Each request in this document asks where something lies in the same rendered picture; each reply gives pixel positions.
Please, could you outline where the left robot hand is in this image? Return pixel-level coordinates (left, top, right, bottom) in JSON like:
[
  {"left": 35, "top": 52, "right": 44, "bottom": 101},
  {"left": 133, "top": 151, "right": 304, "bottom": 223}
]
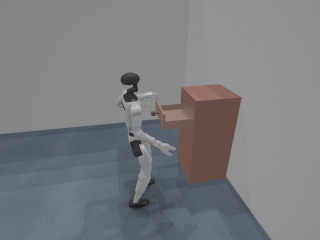
[{"left": 143, "top": 92, "right": 159, "bottom": 107}]

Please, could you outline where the left robot forearm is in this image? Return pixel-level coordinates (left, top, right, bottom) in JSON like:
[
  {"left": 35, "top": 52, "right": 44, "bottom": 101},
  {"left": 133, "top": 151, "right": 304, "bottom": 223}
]
[{"left": 137, "top": 93, "right": 145, "bottom": 101}]

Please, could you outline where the right robot hand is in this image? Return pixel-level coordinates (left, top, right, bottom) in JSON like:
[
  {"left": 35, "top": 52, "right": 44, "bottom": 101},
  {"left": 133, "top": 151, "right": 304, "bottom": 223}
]
[{"left": 160, "top": 143, "right": 176, "bottom": 156}]

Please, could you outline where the left robot foot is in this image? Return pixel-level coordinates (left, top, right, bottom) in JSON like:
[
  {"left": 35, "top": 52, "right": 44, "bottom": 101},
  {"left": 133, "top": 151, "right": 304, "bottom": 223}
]
[{"left": 148, "top": 179, "right": 155, "bottom": 185}]

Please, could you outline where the right robot forearm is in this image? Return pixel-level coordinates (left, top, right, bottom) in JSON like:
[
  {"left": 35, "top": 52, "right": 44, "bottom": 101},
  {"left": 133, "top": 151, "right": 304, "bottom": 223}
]
[{"left": 136, "top": 131, "right": 163, "bottom": 149}]

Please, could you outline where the cabinet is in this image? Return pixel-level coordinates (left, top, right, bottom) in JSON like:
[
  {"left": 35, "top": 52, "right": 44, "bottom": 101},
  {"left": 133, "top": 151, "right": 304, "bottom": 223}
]
[{"left": 178, "top": 84, "right": 242, "bottom": 184}]

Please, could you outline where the right robot upper arm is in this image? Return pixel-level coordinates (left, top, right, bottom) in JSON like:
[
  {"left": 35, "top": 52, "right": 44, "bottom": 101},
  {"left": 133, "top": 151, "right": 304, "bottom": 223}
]
[{"left": 130, "top": 103, "right": 143, "bottom": 138}]

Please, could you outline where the handle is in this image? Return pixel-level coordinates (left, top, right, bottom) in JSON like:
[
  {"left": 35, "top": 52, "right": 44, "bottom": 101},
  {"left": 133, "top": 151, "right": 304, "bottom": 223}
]
[{"left": 151, "top": 111, "right": 159, "bottom": 116}]

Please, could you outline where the left robot upper arm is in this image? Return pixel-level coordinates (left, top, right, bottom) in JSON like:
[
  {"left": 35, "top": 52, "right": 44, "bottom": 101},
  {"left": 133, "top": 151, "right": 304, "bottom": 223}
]
[{"left": 116, "top": 90, "right": 127, "bottom": 108}]

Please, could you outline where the drawer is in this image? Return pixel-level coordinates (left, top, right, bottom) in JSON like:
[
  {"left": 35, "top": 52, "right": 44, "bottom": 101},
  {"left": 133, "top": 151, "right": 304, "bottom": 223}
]
[{"left": 155, "top": 99, "right": 195, "bottom": 130}]

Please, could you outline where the right robot thigh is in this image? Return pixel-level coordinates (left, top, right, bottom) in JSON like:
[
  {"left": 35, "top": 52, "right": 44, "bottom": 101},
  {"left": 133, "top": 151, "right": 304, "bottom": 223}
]
[{"left": 132, "top": 141, "right": 152, "bottom": 180}]

